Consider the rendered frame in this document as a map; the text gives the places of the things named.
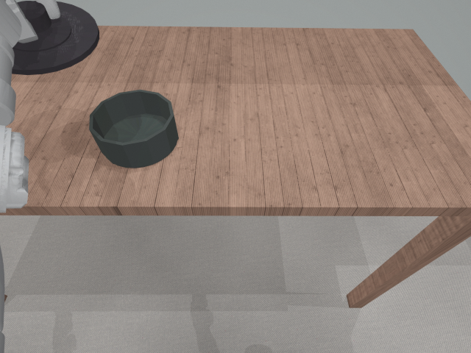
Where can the table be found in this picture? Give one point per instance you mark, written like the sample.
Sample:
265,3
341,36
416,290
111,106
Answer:
271,122

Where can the robot left forearm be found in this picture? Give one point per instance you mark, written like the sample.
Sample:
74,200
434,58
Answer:
10,32

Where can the robot left upper arm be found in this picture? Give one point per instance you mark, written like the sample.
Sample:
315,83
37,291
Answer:
14,170

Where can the lid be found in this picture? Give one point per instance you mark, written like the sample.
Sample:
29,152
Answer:
69,40

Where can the left robot hand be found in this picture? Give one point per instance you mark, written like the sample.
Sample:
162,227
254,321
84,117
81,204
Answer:
28,34

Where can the knob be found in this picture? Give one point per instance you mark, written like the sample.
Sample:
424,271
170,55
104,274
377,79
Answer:
36,14

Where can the pot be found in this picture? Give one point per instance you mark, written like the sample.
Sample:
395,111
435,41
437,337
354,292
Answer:
134,129

